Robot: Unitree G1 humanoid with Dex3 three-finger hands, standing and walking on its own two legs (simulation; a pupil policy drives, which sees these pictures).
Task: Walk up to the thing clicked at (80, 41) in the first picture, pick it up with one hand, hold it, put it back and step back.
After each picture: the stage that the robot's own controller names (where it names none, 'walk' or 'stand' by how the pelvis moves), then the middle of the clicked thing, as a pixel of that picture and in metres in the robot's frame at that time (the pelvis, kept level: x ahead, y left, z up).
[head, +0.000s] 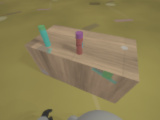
stand; (79, 43) +0.72 +0.15 +0.01
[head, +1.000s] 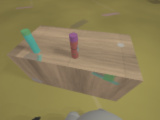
walk; (74, 47) +0.61 +0.17 +0.03
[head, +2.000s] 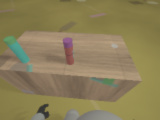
stand; (69, 52) +0.52 +0.21 +0.04
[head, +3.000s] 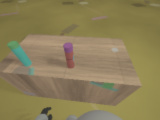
stand; (69, 56) +0.51 +0.21 +0.01
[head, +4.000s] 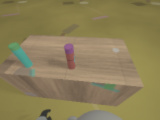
stand; (70, 57) +0.50 +0.20 +0.01
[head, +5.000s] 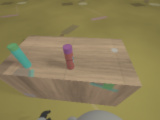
stand; (69, 58) +0.50 +0.21 +0.01
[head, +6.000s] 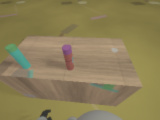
stand; (68, 58) +0.49 +0.21 +0.01
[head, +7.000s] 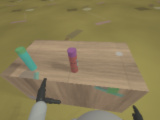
rise first; (73, 61) +0.49 +0.19 +0.01
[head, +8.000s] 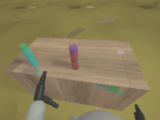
go down; (74, 58) +0.51 +0.19 +0.02
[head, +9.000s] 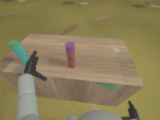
go down; (71, 56) +0.51 +0.18 +0.02
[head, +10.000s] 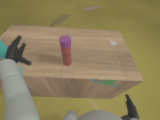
go down; (66, 52) +0.49 +0.18 +0.06
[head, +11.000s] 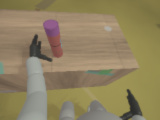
close in; (55, 42) +0.50 +0.20 +0.09
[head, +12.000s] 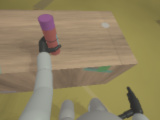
close; (51, 38) +0.53 +0.20 +0.11
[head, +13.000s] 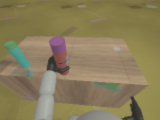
lift; (61, 59) +0.34 +0.19 +0.19
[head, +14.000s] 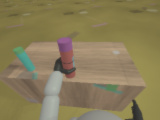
hold; (67, 60) +0.33 +0.16 +0.20
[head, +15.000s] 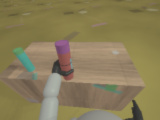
hold; (65, 62) +0.33 +0.17 +0.18
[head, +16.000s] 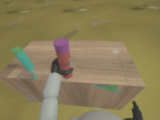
hold; (64, 61) +0.33 +0.17 +0.19
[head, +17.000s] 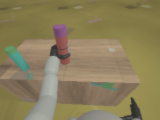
crouch; (62, 46) +0.43 +0.19 +0.21
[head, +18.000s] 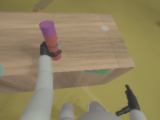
lower; (52, 43) +0.51 +0.20 +0.08
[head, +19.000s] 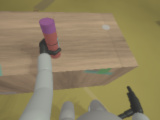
lower; (52, 41) +0.51 +0.20 +0.10
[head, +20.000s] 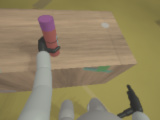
lower; (51, 39) +0.52 +0.20 +0.10
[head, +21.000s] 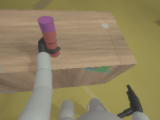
lower; (51, 40) +0.52 +0.20 +0.10
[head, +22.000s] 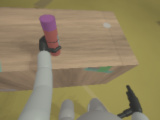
loosen; (52, 39) +0.52 +0.20 +0.11
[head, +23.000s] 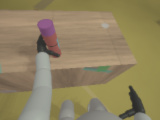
withdraw; (52, 42) +0.50 +0.19 +0.10
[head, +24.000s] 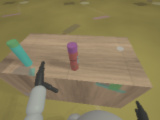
sink last; (73, 58) +0.47 +0.17 +0.06
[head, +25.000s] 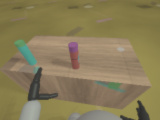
stand; (74, 57) +0.49 +0.18 +0.06
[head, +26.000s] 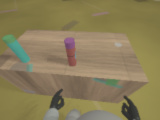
stand; (71, 53) +0.49 +0.18 +0.07
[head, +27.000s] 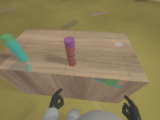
stand; (70, 53) +0.49 +0.18 +0.07
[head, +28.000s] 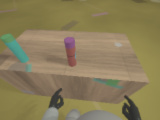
stand; (71, 53) +0.49 +0.18 +0.08
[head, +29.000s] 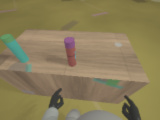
stand; (71, 53) +0.49 +0.18 +0.08
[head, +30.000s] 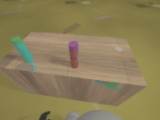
stand; (74, 56) +0.50 +0.17 +0.04
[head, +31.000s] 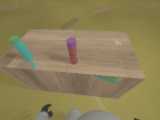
walk; (72, 52) +0.52 +0.18 +0.02
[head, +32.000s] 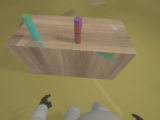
walk; (77, 31) +0.75 +0.16 +0.03
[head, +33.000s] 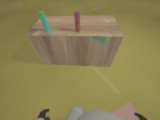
stand; (77, 22) +1.08 +0.26 +0.03
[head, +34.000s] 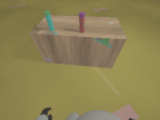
stand; (81, 23) +1.10 +0.19 +0.02
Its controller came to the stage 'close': yes
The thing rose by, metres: 0.22
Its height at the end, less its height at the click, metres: +0.00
